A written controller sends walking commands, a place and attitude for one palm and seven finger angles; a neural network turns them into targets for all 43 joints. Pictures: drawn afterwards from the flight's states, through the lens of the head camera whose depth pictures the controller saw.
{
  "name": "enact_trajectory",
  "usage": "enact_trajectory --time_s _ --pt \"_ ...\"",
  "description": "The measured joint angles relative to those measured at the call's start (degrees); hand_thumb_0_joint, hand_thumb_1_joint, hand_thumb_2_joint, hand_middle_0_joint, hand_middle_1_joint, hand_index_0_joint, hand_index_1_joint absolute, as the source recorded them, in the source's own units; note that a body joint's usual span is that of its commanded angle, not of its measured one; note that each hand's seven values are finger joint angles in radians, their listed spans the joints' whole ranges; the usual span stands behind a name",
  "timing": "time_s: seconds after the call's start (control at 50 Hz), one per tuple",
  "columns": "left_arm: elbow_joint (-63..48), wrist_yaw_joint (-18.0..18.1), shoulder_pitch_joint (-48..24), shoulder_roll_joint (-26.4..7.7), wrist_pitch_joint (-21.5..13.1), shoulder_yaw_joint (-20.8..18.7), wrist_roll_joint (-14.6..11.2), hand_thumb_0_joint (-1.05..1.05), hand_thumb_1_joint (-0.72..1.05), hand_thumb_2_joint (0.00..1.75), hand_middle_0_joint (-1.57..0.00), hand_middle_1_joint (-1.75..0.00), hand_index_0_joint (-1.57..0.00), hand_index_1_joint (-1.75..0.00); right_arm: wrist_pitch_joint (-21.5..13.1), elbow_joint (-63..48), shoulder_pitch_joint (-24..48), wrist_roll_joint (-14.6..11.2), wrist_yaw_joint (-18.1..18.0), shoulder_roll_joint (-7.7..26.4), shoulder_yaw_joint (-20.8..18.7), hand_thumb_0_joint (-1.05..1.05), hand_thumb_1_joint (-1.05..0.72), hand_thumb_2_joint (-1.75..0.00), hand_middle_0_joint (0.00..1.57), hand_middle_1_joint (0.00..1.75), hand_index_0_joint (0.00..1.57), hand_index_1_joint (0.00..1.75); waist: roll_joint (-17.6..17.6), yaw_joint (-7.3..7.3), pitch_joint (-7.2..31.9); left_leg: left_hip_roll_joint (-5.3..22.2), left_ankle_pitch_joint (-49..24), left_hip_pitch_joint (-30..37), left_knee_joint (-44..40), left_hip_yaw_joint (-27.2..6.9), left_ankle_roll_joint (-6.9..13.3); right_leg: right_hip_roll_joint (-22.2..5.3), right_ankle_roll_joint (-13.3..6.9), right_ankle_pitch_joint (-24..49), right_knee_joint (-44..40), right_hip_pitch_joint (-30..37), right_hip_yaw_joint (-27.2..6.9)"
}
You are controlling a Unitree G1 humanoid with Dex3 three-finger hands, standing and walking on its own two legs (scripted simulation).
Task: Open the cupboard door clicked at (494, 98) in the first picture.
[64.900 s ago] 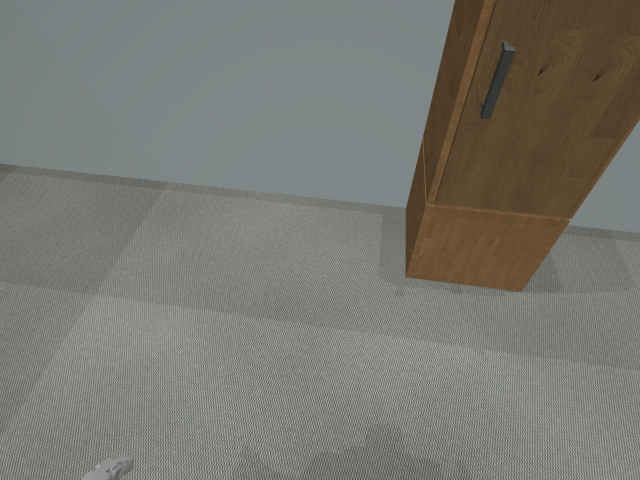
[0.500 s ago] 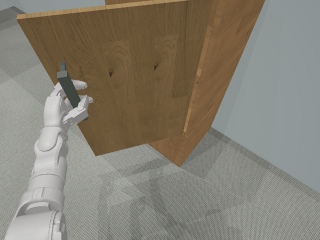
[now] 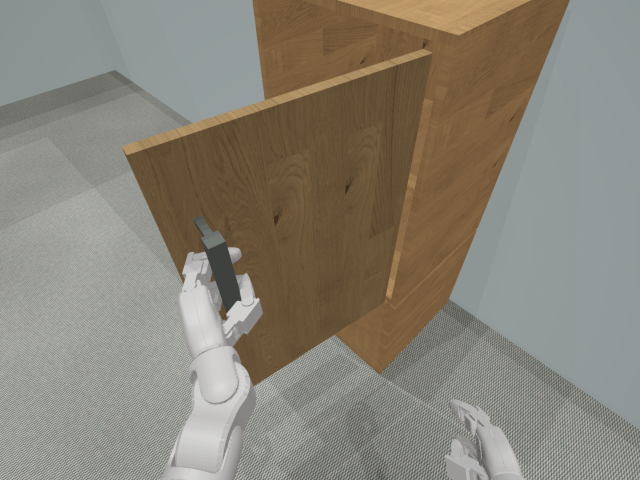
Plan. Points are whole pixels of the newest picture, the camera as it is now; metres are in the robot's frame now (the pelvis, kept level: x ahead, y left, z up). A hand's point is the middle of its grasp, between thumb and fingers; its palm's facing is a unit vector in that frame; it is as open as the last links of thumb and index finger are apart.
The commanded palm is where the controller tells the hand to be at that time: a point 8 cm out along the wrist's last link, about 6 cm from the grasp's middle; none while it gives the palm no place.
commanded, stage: pull the door open along its arc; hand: left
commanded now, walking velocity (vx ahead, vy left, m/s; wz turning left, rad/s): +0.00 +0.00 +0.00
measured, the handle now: (220, 273) +0.35 +0.14 +0.09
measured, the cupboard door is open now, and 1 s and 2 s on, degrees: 80 87 91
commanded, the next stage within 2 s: open thumb and fingers to let go in 0.16 s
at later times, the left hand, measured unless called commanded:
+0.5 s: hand (273, 324) +0.28 +0.07 +0.08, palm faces +0.41 -0.91 -0.03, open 7.0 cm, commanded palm +0.24 +0.11 +0.08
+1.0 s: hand (275, 326) +0.28 +0.07 +0.08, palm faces +0.34 -0.94 -0.03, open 14.7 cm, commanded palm +0.23 +0.10 +0.08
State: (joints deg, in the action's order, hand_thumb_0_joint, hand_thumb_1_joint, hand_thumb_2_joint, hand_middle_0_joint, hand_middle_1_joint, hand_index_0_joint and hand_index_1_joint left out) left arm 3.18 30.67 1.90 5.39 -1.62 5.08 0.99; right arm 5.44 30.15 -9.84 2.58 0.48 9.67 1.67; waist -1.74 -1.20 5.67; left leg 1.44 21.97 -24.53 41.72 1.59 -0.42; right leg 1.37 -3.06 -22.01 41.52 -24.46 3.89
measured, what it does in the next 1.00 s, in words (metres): stands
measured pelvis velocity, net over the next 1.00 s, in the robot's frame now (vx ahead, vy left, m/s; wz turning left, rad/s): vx -0.02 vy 0.00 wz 0.03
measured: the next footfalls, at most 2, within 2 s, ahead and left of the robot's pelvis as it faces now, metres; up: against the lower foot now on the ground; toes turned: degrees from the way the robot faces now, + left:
none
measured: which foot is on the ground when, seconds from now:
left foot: down 0.00-1.00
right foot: down 0.00-1.00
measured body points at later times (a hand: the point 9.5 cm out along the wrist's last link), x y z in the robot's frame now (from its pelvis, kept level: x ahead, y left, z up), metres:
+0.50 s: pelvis -0.01 -0.02 +0.00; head +0.00 -0.04 +0.45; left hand +0.25 +0.12 +0.09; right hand +0.18 -0.23 -0.10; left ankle -0.01 +0.12 -0.71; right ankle -0.01 -0.08 -0.71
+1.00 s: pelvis -0.02 +0.00 -0.01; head -0.02 -0.01 +0.44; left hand +0.26 +0.12 +0.09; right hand +0.16 -0.20 -0.10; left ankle -0.01 +0.12 -0.71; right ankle -0.01 -0.08 -0.71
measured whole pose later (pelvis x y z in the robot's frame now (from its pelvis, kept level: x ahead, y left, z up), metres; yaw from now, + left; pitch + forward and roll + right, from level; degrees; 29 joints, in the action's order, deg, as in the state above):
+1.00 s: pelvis -0.02 +0.00 -0.01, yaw +2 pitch +3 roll +0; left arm 3.8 34.8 1.1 5.3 -1.4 16.2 3.7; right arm 3.3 33.7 -9.5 2.8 0.4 9.8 0.7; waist -2.5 -0.1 3.4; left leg 0.4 21.9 -26.1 45.2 0.0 0.0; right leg 0.3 -3.0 -22.4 44.6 -25.1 5.4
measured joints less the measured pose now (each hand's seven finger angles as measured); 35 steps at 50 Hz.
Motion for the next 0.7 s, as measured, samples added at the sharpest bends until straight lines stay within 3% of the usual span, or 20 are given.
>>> enact_trajectory --time_s 0.12,0.26,0.42,0.54,0.7 --pt "-3.59 1.51 4.92 0.79 0.41 4.16 2.28 0.02 0.69 0.74 -0.34 -1.29 -0.37 -1.34 0.65 1.34 -1.7 0.53 -0.56 0.64 -0.8 0.01 -0.91 -0.9 0.2 0.3 0.2 0.3 -0.32 -0.09 -0.33 0.09 -0.04 1.27 -0.32 -0.92 -0.71 0.12 -0.67 -0.53 0.06 1.38 0.9" --pt "-5.65 1.65 7.49 -0.57 -0.36 8.18 2.34 0.03 0.7 0.75 -0.33 -1.31 -0.37 -1.34 -0.81 2.83 -2.26 0.53 -0.86 1.67 -1.63 0.01 -0.91 -0.9 0.2 0.3 0.2 0.3 -1.13 -0.25 -1.71 0.14 -0.28 1.91 -0.31 -1.98 -1.08 0.2 -1.22 -0.68 -0.04 2.43 1.94" --pt "-2.59 2.69 3.98 0.04 -1.46 7.43 1.98 0.02 0.63 0.77 -0.36 -1.32 -0.37 -1.33 -2.15 4.21 -0.35 0.61 -1.5 1.58 -1.62 0.01 -0.91 -0.9 0.2 0.3 0.2 0.3 -1.18 0.69 -2.29 -0.27 -0.98 0.79 -0.18 -2.63 -1.11 -0.21 -1.39 -0.44 0.44 1.43 2.59" --pt "-1.21 2.45 2.78 0.11 -1.84 7.8 2.19 0.01 0.41 0.68 -0.36 -1.3 -0.38 -1.3 -2.58 3.59 0.62 0.47 -1.37 0.91 -1.28 0.01 -0.91 -0.9 0.2 0.3 0.2 0.3 -1.14 1.15 -2.13 -0.63 -1.16 0.21 0.11 -2.69 -1.06 -0.61 -1.18 -0.43 0.92 0.84 2.64" --pt "0.26 2.6 1.15 0.12 -1.77 8.74 2.19 0.0 -0.06 0.48 -0.33 -1.24 -0.36 -1.25 -2.37 3.26 1.17 0.33 -1.22 0.31 -0.85 0.01 -0.91 -0.9 0.2 0.3 0.2 0.3 -0.81 1.38 -2.12 -0.88 -1.04 -0.19 0.86 -2.45 -0.59 -0.88 -0.71 -0.22 1.26 0.59 2.41"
